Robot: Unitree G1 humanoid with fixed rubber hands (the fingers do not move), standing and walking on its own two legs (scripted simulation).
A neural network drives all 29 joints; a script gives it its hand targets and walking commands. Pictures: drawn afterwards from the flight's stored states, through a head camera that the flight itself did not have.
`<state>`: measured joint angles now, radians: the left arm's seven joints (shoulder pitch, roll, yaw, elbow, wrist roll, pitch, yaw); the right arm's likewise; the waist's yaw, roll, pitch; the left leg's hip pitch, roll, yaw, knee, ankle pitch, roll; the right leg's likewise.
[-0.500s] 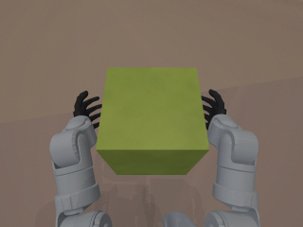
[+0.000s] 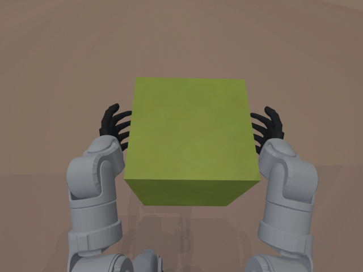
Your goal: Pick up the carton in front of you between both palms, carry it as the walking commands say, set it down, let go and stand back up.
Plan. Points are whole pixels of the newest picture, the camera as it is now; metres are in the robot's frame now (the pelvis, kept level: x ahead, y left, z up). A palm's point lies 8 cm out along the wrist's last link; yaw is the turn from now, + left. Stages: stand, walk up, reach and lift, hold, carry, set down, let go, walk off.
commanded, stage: carry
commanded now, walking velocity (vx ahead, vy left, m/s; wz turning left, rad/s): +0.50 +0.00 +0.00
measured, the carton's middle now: (187, 150) +0.37 +0.02 +0.07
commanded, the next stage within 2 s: none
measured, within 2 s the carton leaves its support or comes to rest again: neither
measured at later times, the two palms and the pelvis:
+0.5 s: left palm (142, 39) +0.66 +0.15 +0.18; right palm (255, 40) +0.68 -0.16 +0.18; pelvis +0.33 -0.02 +0.03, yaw +0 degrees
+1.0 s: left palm out of the picture +0.99 +0.14 +0.23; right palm out of the picture +0.95 -0.16 +0.23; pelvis +0.64 +0.02 +0.10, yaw -1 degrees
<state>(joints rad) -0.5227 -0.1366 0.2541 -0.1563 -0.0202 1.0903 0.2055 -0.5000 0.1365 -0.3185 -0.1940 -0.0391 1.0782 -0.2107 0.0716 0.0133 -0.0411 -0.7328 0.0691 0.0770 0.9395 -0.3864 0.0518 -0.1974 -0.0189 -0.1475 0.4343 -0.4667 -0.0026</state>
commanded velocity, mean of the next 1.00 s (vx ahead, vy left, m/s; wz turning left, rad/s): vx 0.50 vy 0.00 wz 0.00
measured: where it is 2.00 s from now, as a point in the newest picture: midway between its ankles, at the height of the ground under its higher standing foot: (197, 104)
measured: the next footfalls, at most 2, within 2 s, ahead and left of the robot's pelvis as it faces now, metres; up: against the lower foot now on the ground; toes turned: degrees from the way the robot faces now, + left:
left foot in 0.06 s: +0.22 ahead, +0.12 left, +0.04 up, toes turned +7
right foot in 0.44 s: +0.47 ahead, -0.11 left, +0.07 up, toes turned -9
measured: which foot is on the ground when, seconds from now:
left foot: up 0.00-0.04, down 0.06-0.46, up 0.48-0.80, down 0.82-1.00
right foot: down 0.00-0.08, up 0.10-0.42, down 0.44-0.86, up 0.88-1.00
